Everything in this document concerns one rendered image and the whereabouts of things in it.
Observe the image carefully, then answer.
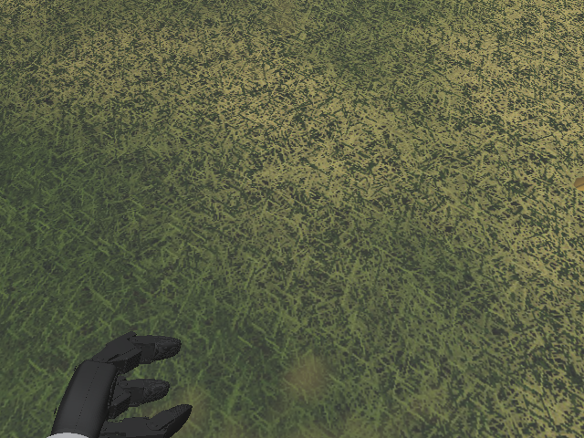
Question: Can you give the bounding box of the left robot hand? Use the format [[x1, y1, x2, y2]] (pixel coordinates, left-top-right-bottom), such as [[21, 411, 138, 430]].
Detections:
[[50, 331, 193, 438]]

